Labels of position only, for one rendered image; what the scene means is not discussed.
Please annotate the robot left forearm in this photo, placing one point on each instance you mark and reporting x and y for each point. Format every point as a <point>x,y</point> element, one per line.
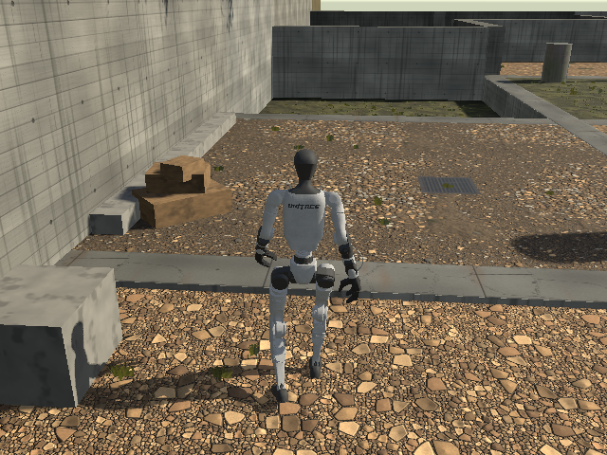
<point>261,244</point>

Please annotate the right robot foot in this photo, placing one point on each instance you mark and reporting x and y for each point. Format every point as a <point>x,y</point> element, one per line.
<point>315,371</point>

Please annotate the robot left thigh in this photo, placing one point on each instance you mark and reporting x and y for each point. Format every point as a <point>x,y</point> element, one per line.
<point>279,281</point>

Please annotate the robot left upper arm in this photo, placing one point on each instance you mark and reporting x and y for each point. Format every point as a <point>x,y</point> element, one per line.
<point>274,200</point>

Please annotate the robot right hand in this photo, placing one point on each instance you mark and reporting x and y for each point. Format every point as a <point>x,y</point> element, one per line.
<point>354,289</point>

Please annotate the robot right forearm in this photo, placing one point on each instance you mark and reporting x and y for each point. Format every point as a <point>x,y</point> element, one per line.
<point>348,258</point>

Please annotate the robot left hand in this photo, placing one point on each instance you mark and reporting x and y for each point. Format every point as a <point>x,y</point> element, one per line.
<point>260,260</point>

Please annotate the robot right upper arm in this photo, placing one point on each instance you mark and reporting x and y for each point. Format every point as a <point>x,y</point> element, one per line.
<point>334,201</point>

